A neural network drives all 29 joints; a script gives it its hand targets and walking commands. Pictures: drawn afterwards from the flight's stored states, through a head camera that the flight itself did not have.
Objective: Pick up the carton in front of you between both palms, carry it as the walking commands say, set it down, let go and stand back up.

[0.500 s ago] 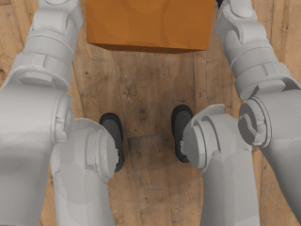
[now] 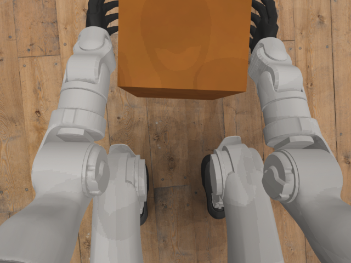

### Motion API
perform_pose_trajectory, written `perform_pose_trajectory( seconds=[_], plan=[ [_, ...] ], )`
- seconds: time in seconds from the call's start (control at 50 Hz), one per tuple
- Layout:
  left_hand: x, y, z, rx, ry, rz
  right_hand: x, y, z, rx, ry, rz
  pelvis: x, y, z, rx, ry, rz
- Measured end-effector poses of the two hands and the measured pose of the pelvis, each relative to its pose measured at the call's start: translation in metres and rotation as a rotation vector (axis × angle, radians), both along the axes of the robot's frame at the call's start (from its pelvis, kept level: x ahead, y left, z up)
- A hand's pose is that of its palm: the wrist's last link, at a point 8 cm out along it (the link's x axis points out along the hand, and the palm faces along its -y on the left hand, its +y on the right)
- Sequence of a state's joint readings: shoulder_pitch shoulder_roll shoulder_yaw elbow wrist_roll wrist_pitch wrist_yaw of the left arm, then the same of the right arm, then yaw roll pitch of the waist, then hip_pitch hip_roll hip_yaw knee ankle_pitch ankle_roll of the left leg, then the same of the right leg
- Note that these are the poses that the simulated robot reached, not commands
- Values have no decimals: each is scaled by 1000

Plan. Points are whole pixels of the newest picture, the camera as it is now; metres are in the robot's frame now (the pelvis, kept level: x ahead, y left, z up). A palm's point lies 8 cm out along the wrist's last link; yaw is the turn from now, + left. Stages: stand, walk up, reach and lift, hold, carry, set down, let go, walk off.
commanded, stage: reach and lift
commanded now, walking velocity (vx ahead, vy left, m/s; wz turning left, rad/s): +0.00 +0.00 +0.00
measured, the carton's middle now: (179, 48) +0.53 -0.02 -0.17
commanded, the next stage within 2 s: none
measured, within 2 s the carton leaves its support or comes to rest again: neither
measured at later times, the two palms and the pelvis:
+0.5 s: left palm (53, 0) +0.50 +0.13 +0.07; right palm (335, 19) +0.47 -0.17 +0.07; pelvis +0.00 +0.00 +0.12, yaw +0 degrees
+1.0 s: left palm out of the picture +0.44 +0.14 +0.23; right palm out of the picture +0.43 -0.16 +0.23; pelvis +0.05 +0.00 +0.26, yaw +1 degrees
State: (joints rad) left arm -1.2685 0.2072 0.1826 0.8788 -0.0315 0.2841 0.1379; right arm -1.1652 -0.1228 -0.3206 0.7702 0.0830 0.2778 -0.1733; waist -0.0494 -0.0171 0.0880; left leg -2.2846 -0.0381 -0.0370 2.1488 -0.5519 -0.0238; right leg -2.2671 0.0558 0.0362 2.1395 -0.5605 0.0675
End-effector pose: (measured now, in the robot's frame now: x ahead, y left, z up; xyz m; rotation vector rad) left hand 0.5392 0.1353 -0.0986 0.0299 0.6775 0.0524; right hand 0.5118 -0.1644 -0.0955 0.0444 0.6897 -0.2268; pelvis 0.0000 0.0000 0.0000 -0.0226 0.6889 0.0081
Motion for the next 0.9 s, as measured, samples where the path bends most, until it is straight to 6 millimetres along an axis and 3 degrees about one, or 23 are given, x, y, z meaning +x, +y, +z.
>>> perform_pose_trajectory(
  seconds=[0.08,0.18,0.42,0.64,0.9],
  plan=[
    [-13,7,49,-7,0,34,-10,8,43,14,-2,14,-2,-2,23,1,21,12],
    [-26,7,90,-6,22,34,-23,8,83,10,21,21,-7,-3,54,-4,44,21],
    [-37,-6,149,-10,5,17,-37,-6,145,8,3,5,-5,1,106,4,64,-5],
    [-58,6,216,-21,7,59,-48,6,212,12,4,32,17,0,161,10,6,2],
    [-84,5,302,-28,10,70,-72,5,299,21,7,35,42,1,236,12,-122,4]
  ],
)
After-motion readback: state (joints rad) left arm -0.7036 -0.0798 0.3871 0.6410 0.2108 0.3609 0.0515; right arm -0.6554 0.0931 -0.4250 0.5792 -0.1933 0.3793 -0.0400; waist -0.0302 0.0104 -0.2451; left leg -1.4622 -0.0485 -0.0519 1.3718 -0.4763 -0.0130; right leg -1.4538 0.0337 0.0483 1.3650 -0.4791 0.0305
